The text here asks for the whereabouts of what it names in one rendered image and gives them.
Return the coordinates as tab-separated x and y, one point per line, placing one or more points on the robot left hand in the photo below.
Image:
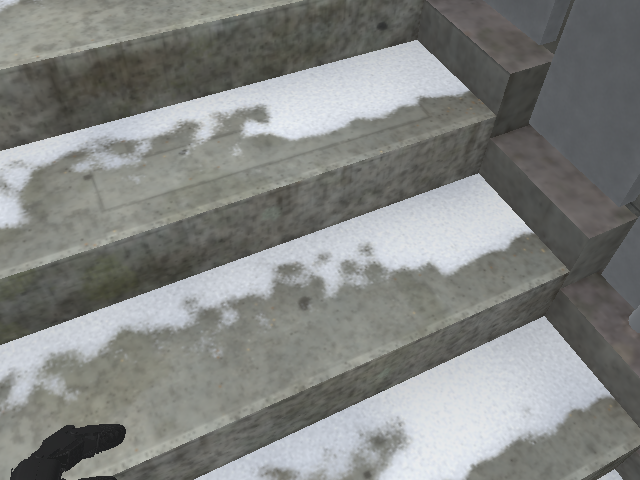
65	448

